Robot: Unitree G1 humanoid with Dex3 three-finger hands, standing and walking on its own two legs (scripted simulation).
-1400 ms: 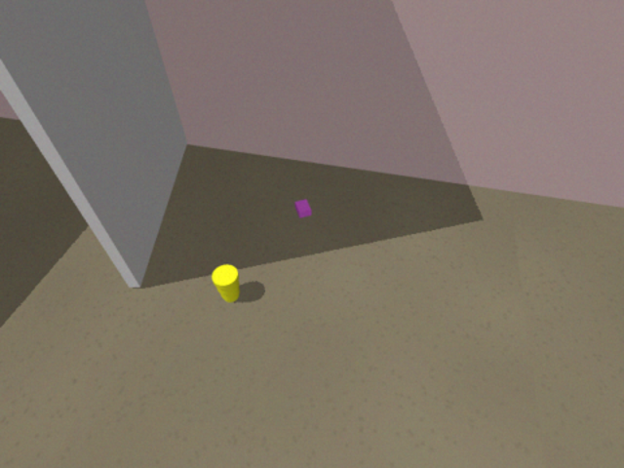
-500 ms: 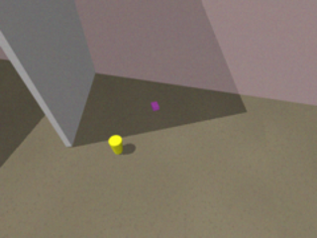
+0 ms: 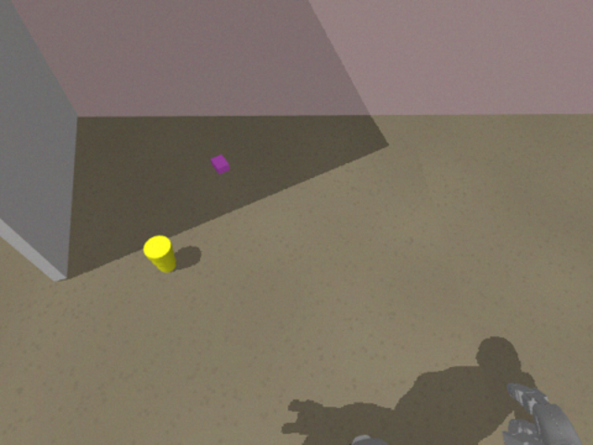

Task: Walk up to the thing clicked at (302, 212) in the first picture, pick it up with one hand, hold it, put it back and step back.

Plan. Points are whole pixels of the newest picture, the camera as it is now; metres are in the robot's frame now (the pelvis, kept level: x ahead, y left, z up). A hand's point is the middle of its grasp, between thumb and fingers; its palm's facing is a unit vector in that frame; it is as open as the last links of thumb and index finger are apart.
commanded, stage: walk up
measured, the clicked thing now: (220, 164) +1.26 +0.41 -0.75
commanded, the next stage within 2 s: none
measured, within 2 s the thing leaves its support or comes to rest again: neither
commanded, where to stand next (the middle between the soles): +0.08 -0.05 m, yaw -105 degrees
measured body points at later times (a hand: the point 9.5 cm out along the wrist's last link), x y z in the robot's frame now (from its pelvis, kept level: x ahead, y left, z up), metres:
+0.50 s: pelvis +0.01 +0.01 +0.00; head +0.03 -0.04 +0.44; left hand +0.28 +0.21 -0.08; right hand -0.08 -0.31 -0.13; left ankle +0.04 +0.13 -0.68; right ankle -0.03 -0.10 -0.73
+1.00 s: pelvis +0.06 +0.04 +0.00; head +0.11 +0.01 +0.45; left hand +0.40 +0.11 -0.11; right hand -0.16 -0.22 -0.08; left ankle +0.18 +0.07 -0.73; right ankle -0.07 -0.04 -0.68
